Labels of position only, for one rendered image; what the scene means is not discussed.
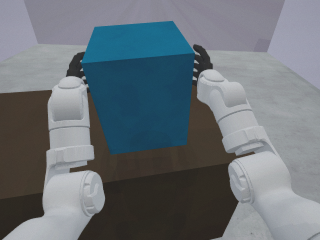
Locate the right robot upper arm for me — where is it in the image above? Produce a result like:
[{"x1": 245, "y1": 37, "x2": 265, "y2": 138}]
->
[{"x1": 228, "y1": 151, "x2": 320, "y2": 240}]

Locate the left robot forearm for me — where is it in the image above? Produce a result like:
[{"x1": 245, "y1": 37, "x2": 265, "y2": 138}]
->
[{"x1": 42, "y1": 76, "x2": 95, "y2": 212}]

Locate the carton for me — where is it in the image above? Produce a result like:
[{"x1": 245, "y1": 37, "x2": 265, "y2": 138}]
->
[{"x1": 81, "y1": 21, "x2": 195, "y2": 155}]

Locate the right robot hand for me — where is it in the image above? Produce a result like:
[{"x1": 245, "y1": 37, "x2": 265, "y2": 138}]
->
[{"x1": 192, "y1": 44, "x2": 213, "y2": 87}]

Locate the right robot forearm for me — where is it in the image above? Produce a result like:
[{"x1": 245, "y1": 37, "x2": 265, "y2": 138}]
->
[{"x1": 197, "y1": 69, "x2": 292, "y2": 187}]

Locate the left robot hand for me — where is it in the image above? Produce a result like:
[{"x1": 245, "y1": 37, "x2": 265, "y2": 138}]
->
[{"x1": 66, "y1": 51, "x2": 90, "y2": 93}]

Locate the left robot upper arm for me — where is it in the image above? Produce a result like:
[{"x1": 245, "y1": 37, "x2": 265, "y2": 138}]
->
[{"x1": 2, "y1": 170, "x2": 105, "y2": 240}]

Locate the pedestal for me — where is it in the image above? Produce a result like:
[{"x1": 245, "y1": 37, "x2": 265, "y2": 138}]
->
[{"x1": 0, "y1": 84, "x2": 255, "y2": 240}]

